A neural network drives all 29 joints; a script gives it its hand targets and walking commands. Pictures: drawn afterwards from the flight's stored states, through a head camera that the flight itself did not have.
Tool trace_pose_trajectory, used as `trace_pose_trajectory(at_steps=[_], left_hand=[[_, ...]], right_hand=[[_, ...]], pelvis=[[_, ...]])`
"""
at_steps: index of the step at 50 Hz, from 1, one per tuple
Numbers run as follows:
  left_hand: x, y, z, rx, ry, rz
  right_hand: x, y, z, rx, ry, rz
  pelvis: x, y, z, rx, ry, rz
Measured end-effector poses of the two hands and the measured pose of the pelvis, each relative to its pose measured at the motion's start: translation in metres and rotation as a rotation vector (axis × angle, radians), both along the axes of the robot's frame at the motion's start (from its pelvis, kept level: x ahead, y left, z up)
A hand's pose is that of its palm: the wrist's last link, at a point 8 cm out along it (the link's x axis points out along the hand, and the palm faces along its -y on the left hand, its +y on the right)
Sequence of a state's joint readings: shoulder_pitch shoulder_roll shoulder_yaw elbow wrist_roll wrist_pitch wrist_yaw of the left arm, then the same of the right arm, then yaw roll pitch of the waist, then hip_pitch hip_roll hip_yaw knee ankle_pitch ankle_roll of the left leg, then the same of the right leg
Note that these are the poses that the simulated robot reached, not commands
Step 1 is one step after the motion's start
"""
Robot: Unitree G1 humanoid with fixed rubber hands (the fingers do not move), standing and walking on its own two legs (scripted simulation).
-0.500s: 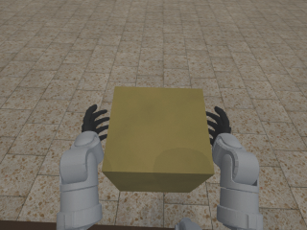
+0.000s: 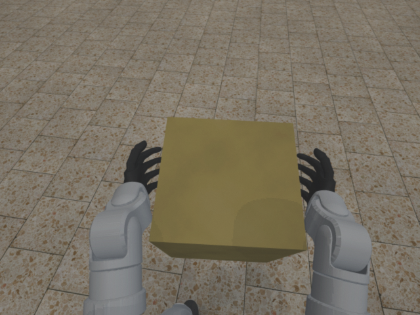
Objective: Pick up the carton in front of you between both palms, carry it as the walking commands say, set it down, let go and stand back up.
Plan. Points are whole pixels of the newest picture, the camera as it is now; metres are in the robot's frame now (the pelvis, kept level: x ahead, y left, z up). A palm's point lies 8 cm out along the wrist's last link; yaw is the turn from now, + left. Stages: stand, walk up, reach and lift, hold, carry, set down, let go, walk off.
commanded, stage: carry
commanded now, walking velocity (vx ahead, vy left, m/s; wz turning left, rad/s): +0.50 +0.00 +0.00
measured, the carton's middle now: (223, 199) +0.34 +0.02 +0.03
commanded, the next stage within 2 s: none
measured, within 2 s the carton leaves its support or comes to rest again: neither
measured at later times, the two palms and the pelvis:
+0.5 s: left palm (175, 92) +0.69 +0.18 +0.01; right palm (283, 100) +0.69 -0.13 +0.01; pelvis +0.37 +0.03 -0.06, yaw +1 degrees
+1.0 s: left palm (176, 38) +0.96 +0.23 +0.03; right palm (262, 41) +0.97 -0.07 +0.03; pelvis +0.73 +0.07 -0.06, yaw +1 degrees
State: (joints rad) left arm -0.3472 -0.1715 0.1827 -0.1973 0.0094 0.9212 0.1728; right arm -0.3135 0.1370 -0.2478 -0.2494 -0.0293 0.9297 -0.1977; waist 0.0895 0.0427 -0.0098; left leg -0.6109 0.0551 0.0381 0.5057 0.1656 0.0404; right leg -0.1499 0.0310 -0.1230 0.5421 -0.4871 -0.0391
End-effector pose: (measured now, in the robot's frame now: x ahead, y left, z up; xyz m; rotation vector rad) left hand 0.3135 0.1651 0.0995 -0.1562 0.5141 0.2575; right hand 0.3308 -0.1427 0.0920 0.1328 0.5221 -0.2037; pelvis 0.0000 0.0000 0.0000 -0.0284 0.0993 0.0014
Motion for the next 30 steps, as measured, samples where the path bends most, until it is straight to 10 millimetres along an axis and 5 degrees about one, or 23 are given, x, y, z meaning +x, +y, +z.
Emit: trace_pose_trajectory(at_steps=[7,16,21,27,30], left_hand=[[0.130,0.024,-0.040,0.005,-0.020,-0.042],[0.242,0.018,-0.093,-0.053,0.146,-0.049],[0.314,0.018,-0.096,-0.019,0.119,-0.045],[0.410,0.014,-0.088,0.020,0.039,-0.020],[0.442,0.020,-0.082,0.031,0.054,0.013]], right_hand=[[0.117,0.021,-0.027,-0.062,-0.027,-0.035],[0.212,0.020,-0.081,0.037,0.133,-0.068],[0.284,0.019,-0.084,0.035,0.108,-0.056],[0.393,0.013,-0.082,0.024,0.031,-0.017],[0.438,0.019,-0.077,0.002,0.047,0.027]], pelvis=[[0.121,0.027,-0.058,0.001,-0.038,-0.002],[0.230,0.042,-0.056,0.017,0.002,0.005],[0.302,0.039,-0.055,0.020,0.007,0.013],[0.404,0.026,-0.070,0.018,-0.016,0.027],[0.441,0.020,-0.063,0.020,-0.015,0.033]])
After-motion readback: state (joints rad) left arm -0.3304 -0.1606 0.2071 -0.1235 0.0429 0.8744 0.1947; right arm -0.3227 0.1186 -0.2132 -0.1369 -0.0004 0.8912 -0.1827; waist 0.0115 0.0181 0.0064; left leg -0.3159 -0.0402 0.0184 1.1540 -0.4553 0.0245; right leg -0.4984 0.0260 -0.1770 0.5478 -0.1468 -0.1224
